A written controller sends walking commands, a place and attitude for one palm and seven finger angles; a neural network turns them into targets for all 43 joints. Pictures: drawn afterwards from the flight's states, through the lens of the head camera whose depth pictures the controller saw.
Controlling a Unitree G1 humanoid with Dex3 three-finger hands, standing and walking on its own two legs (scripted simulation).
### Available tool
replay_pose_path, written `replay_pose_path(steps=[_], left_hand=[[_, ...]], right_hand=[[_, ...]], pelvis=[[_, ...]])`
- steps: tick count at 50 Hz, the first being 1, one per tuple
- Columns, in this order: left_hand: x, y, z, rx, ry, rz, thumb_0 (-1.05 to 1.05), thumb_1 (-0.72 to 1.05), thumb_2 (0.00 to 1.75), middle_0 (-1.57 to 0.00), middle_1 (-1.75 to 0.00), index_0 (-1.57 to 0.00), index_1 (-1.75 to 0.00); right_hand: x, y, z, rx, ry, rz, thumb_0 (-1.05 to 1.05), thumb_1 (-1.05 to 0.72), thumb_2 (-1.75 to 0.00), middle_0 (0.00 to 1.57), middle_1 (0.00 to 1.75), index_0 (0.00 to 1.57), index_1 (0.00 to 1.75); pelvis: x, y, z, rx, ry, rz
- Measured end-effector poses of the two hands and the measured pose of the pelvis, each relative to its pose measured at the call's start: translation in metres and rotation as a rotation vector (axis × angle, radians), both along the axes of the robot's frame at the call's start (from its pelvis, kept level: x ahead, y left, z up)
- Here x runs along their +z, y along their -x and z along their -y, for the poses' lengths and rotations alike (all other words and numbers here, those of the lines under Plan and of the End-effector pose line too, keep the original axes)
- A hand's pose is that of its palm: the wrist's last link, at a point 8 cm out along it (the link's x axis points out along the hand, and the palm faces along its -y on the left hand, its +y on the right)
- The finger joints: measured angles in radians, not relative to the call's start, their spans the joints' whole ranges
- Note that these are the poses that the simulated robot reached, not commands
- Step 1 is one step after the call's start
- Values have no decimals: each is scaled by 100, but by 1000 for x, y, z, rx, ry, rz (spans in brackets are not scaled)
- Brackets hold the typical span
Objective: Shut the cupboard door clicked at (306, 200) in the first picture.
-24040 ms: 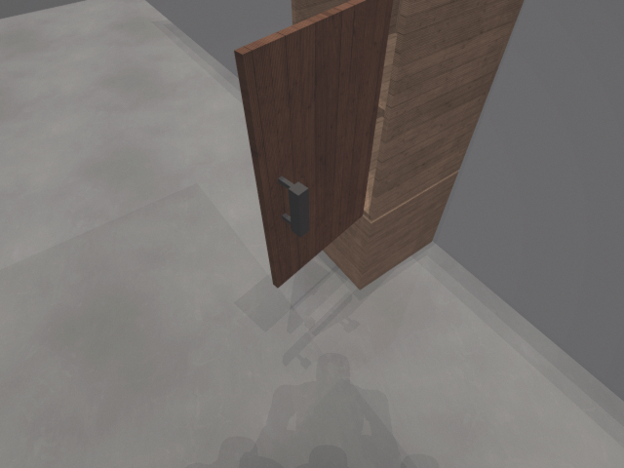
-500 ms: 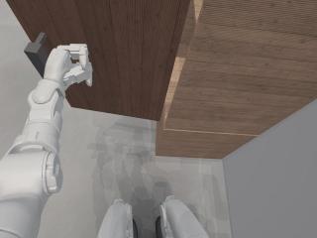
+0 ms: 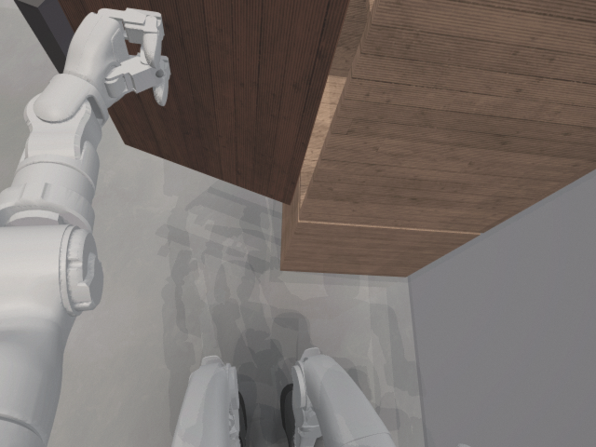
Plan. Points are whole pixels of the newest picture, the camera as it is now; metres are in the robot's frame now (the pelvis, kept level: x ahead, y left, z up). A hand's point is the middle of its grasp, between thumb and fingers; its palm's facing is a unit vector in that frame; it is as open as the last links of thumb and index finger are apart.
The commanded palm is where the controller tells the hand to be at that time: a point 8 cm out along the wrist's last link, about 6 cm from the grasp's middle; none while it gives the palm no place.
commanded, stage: push the door shut along its arc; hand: left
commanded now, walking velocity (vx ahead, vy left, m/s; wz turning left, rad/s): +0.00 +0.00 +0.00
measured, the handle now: (71, 32) +0.62 +0.22 +0.08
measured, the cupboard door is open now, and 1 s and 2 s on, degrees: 72 60 60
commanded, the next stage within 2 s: pull the fist back off the door in 0.20 s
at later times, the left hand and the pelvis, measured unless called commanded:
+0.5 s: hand (173, 45) +0.60 +0.10 +0.08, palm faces +0.06 -1.00 +0.06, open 3.2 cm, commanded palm +0.57 +0.11 +0.08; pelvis +0.01 +0.01 +0.00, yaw -2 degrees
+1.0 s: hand (187, 107) +0.52 +0.09 +0.07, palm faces +0.05 -1.00 -0.04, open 3.1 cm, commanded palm +0.48 +0.13 +0.08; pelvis +0.03 -0.01 +0.04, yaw +1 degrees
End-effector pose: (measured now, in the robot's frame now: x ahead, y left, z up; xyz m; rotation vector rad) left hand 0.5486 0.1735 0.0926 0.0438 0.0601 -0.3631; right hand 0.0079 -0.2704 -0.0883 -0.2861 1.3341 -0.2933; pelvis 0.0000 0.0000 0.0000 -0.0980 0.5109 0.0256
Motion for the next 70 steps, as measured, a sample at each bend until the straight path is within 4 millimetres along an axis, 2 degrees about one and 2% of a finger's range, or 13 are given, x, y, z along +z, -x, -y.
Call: replay_pose_path(steps=[16,21,24,27,30,35,43,51,55,58,62,67,70], left_hand=[[2,-33,18,-59,-6,-26,3,100,97,-129,-150,-130,-150],[-7,-39,16,233,144,-57,3,94,94,-129,-150,-131,-150],[-14,-33,18,396,123,-30,2,92,92,-129,-150,-130,-150],[-16,-23,26,448,31,44,2,91,91,-129,-150,-130,-151],[-15,-13,39,411,-19,77,2,91,90,-129,-150,-130,-151],[-12,-1,50,395,9,2,2,90,90,-129,-150,-130,-150],[4,19,37,435,-16,83,2,90,90,-129,-150,-129,-150],[-22,63,34,417,7,16,1,90,90,-129,-150,-129,-150],[-21,79,35,427,29,62,2,90,90,-130,-150,-129,-150],[-12,82,37,415,16,114,2,90,90,-130,-150,-130,-151],[-3,76,40,392,-17,118,2,90,90,-130,-150,-130,-151],[-7,67,39,403,-2,46,1,90,90,-130,-150,-130,-150],[-3,71,32,425,36,68,2,90,90,-130,-150,-129,-150]], right_hand=[[-1,36,-19,-65,-1,-86,0,-91,-90,20,30,20,30],[3,41,-31,-45,-51,-111,0,-91,-90,20,30,20,30],[5,41,-39,-31,-104,-126,0,-91,-90,20,30,20,30],[5,40,-45,-33,-156,-139,0,-91,-90,20,30,20,30],[6,39,-48,-53,-190,-149,0,-91,-90,20,30,20,30],[13,31,-43,-74,-195,-129,0,-91,-90,20,30,20,30],[18,9,-19,-38,-179,-72,0,-91,-90,20,30,20,30],[17,-25,3,11,-154,-30,0,-91,-90,20,30,20,30],[17,-47,10,40,-133,27,0,-91,-90,20,30,20,30],[15,-61,12,57,-124,68,0,-91,-90,20,30,20,30],[11,-71,9,65,-125,103,0,-91,-90,20,30,20,30],[10,-67,2,55,-134,113,0,-91,-90,20,30,20,30],[11,-59,-4,33,-148,105,0,-91,-90,20,30,20,30]], pelvis=[[-7,-6,-6,-13,10,-42],[-4,-9,-9,-17,11,-54],[1,-13,-9,-22,5,-60],[5,-16,-9,-26,0,-56],[11,-20,-7,-26,-7,-38],[23,-25,-2,-26,-22,0],[32,-29,8,-28,-48,39],[36,-26,15,-14,-64,69],[36,-24,18,-9,-67,81],[35,-22,19,-4,-67,89],[33,-18,18,1,-66,95],[32,-15,16,-3,-65,90],[35,-17,14,-20,-69,92]])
